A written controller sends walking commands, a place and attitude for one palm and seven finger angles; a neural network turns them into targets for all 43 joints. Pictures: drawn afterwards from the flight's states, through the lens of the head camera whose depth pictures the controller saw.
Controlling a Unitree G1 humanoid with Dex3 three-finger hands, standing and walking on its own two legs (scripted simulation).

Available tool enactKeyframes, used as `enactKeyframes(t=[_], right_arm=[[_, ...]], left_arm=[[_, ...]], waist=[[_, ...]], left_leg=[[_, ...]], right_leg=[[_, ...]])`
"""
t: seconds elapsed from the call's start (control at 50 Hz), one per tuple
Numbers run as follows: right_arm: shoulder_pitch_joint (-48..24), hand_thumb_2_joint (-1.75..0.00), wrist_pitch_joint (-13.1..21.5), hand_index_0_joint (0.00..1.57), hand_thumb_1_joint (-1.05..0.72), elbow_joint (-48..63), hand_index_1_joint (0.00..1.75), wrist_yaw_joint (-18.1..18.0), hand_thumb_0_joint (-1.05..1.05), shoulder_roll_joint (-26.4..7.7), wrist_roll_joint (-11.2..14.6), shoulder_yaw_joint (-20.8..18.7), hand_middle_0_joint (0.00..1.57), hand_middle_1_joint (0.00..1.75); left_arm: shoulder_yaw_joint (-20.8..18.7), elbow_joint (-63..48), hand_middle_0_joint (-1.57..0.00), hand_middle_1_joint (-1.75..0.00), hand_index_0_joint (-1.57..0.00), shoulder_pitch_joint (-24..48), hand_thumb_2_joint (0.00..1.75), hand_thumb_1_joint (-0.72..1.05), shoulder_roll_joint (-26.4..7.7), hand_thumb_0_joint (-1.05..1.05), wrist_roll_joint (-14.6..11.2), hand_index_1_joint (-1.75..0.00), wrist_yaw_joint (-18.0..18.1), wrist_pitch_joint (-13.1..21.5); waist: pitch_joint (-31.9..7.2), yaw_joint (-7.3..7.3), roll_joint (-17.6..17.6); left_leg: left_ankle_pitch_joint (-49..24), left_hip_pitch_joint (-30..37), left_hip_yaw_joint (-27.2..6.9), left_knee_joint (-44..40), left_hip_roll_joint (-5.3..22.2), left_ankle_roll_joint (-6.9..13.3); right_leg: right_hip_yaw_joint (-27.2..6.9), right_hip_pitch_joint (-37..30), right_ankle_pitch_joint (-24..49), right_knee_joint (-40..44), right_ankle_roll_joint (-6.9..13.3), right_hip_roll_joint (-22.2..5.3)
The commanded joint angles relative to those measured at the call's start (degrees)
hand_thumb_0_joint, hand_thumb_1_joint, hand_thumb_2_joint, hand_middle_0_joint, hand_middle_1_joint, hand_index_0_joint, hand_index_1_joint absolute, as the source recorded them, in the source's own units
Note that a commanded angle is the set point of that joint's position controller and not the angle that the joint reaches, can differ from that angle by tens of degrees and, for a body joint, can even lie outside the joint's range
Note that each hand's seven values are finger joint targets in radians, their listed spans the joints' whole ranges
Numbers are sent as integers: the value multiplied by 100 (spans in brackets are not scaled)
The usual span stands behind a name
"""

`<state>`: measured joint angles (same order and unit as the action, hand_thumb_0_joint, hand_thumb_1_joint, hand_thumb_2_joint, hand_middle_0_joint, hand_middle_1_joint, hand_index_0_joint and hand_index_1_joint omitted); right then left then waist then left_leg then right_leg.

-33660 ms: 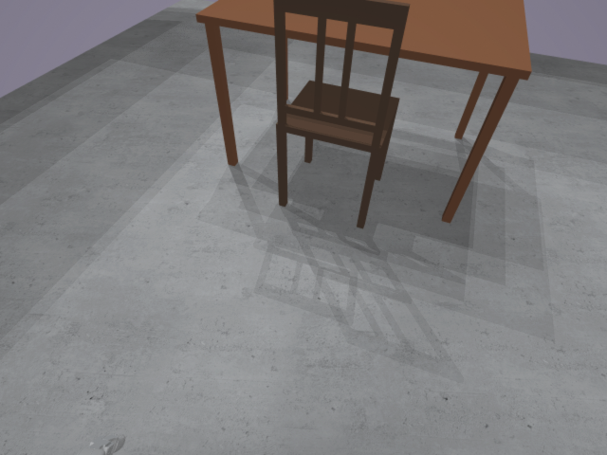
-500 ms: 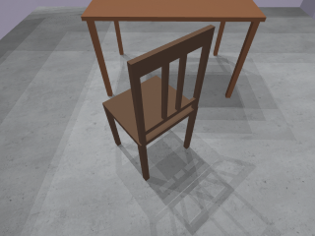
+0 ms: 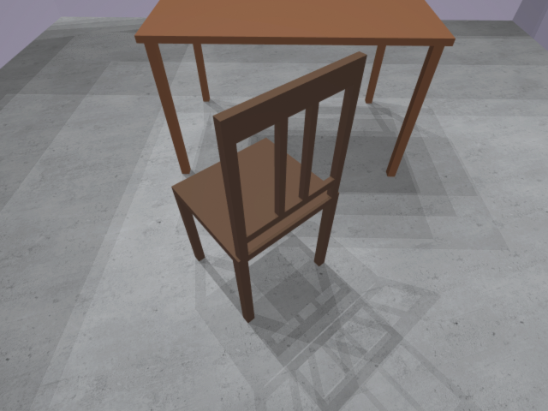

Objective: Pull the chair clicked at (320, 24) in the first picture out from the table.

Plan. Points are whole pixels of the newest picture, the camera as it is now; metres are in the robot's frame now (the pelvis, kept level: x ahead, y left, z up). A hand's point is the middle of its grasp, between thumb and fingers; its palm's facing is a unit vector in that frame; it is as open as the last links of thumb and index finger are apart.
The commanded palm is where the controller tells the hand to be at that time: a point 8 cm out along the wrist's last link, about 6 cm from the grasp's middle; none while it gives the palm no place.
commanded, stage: look to check the result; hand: left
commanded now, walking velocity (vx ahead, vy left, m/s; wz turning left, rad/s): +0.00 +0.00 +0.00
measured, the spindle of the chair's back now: (280, 171) +0.66 +0.02 -0.09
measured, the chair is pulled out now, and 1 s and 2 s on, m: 0.54 0.54 0.54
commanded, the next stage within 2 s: stand and wait in 0.74 s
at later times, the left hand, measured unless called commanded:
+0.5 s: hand out of the picture +0.01 +0.16 -0.17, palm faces +0.04 -0.98 -0.19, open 7.4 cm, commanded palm none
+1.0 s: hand out of the picture +0.02 +0.16 -0.17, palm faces +0.03 -0.98 -0.19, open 7.3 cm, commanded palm none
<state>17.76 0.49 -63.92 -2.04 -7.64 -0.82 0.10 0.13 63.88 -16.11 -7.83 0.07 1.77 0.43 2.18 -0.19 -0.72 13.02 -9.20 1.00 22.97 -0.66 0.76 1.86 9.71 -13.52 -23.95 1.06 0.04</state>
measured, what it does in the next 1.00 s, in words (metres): stands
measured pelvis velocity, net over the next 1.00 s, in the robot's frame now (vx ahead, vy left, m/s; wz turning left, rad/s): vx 0.03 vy -0.01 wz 0.00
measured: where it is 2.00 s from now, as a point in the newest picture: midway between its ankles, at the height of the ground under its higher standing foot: outside the picture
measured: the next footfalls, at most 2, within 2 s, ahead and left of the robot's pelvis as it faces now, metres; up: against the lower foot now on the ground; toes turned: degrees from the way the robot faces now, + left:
none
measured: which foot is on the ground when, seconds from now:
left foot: down 0.00-1.00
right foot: down 0.00-1.00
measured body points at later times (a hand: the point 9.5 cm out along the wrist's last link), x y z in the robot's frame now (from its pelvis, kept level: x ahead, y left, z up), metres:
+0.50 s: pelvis +0.02 -0.01 +0.00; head +0.04 -0.02 +0.45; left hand +0.01 +0.21 -0.16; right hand +0.00 -0.22 -0.17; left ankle -0.01 +0.11 -0.74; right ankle -0.01 -0.11 -0.74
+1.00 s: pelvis +0.03 -0.01 +0.00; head +0.05 -0.01 +0.45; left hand +0.02 +0.21 -0.16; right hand +0.01 -0.22 -0.16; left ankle -0.01 +0.11 -0.74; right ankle -0.01 -0.11 -0.74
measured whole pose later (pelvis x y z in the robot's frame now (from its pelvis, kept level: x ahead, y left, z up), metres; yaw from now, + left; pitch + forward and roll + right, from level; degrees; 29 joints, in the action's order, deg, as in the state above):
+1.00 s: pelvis +0.03 -0.01 +0.00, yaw +0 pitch +0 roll +0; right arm 16.8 0.6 -65.1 -2.5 -7.5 -0.7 0.2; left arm 0.2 64.1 -16.6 -7.9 -0.1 2.0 0.8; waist 2.2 -0.2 -0.3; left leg 14.9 -6.6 0.9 21.8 0.1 0.0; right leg 1.9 7.1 -15.2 -22.6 1.6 0.8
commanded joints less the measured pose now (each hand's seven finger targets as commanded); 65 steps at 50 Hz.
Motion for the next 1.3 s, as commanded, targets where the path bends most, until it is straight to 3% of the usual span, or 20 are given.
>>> enactKeyframes(t=[0.0, 0.32, 0.56, 0.7, 0.82, 0.96, 1.28], right_arm=[[464, -90, 35, 20, -90, 54, 30, -12, 0, -463, -9, -97, 20, 30], [408, -90, 12, 20, -90, 15, 30, -25, 0, -458, 4, -98, 20, 30], [389, -90, 27, 20, -90, -34, 30, -44, 0, -449, 3, -93, 20, 30], [393, -90, 35, 20, -90, -46, 30, -51, 0, -473, 0, -90, 20, 30], [384, -90, 18, 20, -90, -42, 30, -52, 0, -459, 15, -101, 20, 30], [408, -90, 43, 20, -90, -64, 30, -58, 0, -473, 6, -91, 20, 30], [464, -90, 63, 20, -90, -96, 30, -73, 0, -467, 4, -80, 20, 30]], left_arm=[[-106, -109, -20, -30, -20, -385, 90, 90, -569, 0, 10, -30, 30, 61], [-100, -79, -20, -30, -20, -435, 90, 90, -553, 0, 10, -30, 43, 69], [-101, -80, -20, -30, -20, -465, 90, 90, -570, 0, -1, -30, 52, 85], [-105, -80, -20, -30, -20, -456, 90, 90, -566, 0, 0, -30, 49, 83], [-107, -91, -20, -30, -20, -491, 90, 90, -573, 0, 0, -30, 60, 88], [-106, -96, -20, -30, -20, -489, 90, 90, -578, 0, -3, -30, 50, 87], [-119, -75, -20, -30, -20, -501, 90, 90, -534, 0, 0, -30, 55, 82]], waist=[[169, -26, 64], [246, -15, 115], [118, -19, 81], [115, -26, 43], [153, -12, 210], [81, -21, -13], [140, -25, 67]], left_leg=[[-860, -45, -476, -388, 531, 154], [-891, -13, -431, -330, 501, 127], [-1173, 129, -391, -303, 524, 111], [-1266, 199, -385, -328, 548, 114], [-1170, 168, -355, -298, 529, 108], [-1290, 237, -372, -333, 549, 116], [-1445, 268, -408, -377, 560, 139]], right_leg=[[-561, 96, 648, 470, 153, -551], [-542, 48, 763, 536, 145, -558], [-532, -98, 1312, 456, 141, -588], [-532, -120, 1388, 443, 145, -585], [-521, -146, 1425, 486, 120, -571], [-536, -163, 1381, 456, 137, -576], [-492, -171, 1385, 411, 138, -564]])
